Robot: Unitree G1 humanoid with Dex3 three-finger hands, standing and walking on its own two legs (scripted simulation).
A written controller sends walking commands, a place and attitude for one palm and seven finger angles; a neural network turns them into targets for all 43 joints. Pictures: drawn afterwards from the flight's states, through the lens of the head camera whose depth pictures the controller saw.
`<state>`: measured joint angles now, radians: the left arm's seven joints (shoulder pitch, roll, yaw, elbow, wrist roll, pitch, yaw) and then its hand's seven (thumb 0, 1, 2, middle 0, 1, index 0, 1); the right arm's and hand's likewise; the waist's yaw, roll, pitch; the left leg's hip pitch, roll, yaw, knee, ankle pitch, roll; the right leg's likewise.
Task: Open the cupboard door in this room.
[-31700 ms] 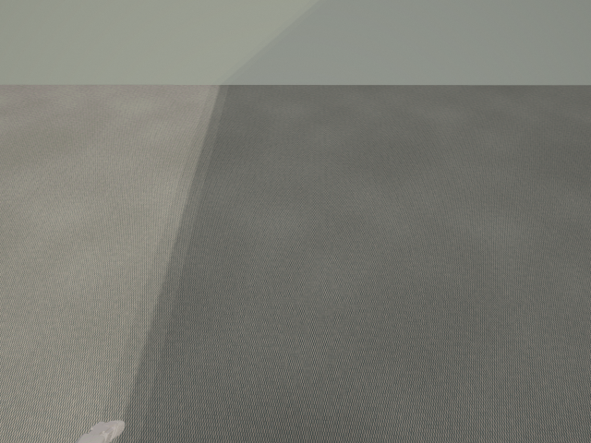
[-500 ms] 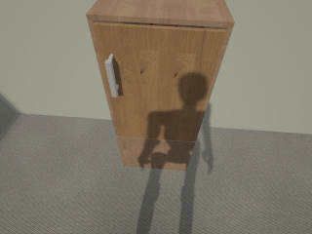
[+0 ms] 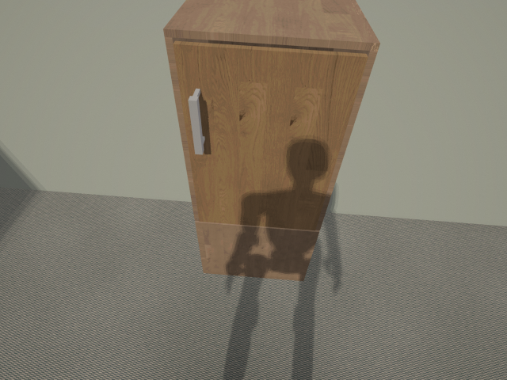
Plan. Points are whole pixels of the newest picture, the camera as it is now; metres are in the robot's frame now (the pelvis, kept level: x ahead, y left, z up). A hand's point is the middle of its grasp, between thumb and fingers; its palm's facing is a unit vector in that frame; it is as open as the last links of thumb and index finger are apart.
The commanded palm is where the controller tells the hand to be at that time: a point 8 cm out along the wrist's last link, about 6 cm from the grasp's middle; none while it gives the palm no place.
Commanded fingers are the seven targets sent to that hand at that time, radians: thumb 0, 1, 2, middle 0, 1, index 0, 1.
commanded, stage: shuffle to correct the standing spot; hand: left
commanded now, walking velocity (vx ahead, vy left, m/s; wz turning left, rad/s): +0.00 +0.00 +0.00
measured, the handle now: (198, 122) +0.65 +0.18 +0.06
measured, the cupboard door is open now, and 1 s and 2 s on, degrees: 0 0 0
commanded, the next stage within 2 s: come to a stop and stand still in 0.62 s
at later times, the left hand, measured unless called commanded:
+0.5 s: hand out of the picture +0.01 +0.14 -0.18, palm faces +0.03 -0.99 -0.15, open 7.4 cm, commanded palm none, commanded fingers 0.00 0.90 0.90 -0.20 -0.30 -0.20 -0.30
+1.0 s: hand out of the picture +0.09 +0.16 -0.19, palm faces +0.05 -0.99 -0.16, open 7.4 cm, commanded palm none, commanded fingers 0.00 0.90 0.90 -0.20 -0.30 -0.20 -0.30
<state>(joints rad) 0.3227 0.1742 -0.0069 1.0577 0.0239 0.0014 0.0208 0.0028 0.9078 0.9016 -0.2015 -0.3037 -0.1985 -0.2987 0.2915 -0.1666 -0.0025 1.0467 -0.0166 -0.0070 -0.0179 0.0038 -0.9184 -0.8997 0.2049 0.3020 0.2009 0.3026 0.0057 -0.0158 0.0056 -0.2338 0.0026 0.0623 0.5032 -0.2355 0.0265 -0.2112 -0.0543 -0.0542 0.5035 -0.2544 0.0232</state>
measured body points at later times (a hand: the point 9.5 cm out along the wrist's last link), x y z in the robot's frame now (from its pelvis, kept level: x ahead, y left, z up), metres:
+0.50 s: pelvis +0.04 -0.02 -0.01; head +0.04 -0.02 +0.44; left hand +0.01 +0.19 -0.17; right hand +0.00 -0.23 -0.17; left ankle +0.03 +0.10 -0.74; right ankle +0.04 -0.11 -0.74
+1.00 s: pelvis +0.13 +0.00 -0.01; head +0.16 +0.01 +0.44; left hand +0.09 +0.21 -0.17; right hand +0.22 -0.22 -0.15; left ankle +0.19 +0.11 -0.74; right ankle +0.08 -0.11 -0.72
